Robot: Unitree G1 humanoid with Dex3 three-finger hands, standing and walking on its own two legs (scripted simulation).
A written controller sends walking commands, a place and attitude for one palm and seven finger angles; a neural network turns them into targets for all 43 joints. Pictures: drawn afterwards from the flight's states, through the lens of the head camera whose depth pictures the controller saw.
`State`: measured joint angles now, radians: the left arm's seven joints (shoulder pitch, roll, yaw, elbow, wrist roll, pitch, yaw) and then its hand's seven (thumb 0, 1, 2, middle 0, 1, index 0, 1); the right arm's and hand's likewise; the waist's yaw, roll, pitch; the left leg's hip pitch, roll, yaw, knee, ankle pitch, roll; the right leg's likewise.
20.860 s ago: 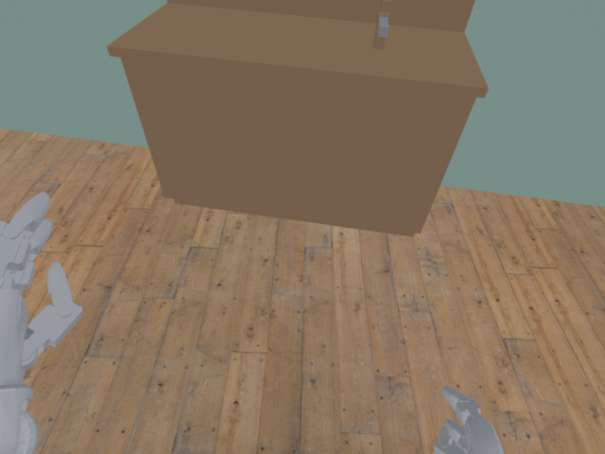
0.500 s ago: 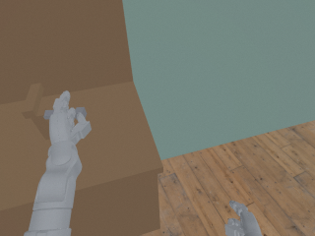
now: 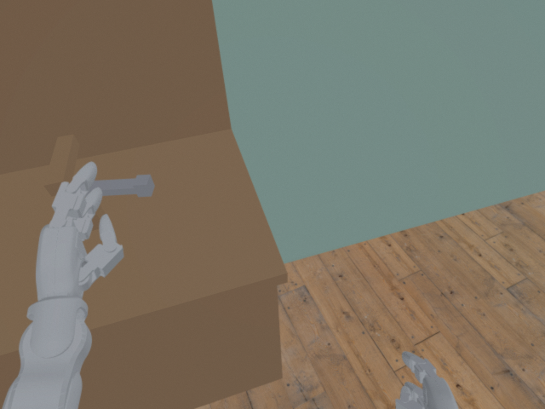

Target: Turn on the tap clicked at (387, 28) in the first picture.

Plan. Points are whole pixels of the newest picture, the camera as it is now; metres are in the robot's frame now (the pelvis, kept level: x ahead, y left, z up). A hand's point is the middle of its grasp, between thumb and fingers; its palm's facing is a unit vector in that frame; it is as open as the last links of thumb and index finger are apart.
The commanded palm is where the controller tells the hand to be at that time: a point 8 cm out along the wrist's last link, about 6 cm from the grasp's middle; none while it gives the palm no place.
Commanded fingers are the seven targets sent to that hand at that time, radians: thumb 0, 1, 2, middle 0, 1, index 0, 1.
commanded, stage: draw the hand back beside the body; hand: left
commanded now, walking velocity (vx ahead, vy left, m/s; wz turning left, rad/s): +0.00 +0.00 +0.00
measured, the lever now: (144, 185) +0.45 +0.28 +0.09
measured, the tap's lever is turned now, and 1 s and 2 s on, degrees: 75 75 75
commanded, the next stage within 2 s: step back with the hand held close in 0.72 s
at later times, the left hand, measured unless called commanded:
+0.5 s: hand (67, 288) +0.20 +0.25 +0.15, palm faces +0.44 -0.83 -0.35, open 7.4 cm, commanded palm +0.16 +0.29 +0.17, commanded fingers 0.00 0.90 0.90 -0.20 -0.30 -0.20 -0.30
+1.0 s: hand (77, 286) +0.21 +0.25 +0.15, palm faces +0.41 -0.82 -0.41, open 7.4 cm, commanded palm +0.16 +0.28 +0.17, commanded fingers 0.00 0.90 0.90 -0.20 -0.30 -0.20 -0.30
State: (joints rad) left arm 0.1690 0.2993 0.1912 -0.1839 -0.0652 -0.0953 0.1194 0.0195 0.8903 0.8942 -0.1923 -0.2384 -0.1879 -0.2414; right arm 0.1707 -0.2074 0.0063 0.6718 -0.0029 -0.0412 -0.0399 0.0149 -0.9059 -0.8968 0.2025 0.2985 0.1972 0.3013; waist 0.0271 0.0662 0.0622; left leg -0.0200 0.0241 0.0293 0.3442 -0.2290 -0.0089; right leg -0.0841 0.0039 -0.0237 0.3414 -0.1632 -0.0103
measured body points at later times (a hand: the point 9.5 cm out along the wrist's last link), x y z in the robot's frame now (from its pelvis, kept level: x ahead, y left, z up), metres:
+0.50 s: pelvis +0.01 +0.01 +0.00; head +0.00 -0.01 +0.45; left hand +0.17 +0.29 +0.17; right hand +0.21 -0.20 -0.09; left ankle -0.02 +0.12 -0.75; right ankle +0.02 -0.11 -0.75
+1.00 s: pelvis +0.00 +0.00 +0.00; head +0.01 -0.02 +0.45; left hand +0.18 +0.29 +0.17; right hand +0.20 -0.23 -0.09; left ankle -0.02 +0.12 -0.75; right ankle +0.02 -0.11 -0.75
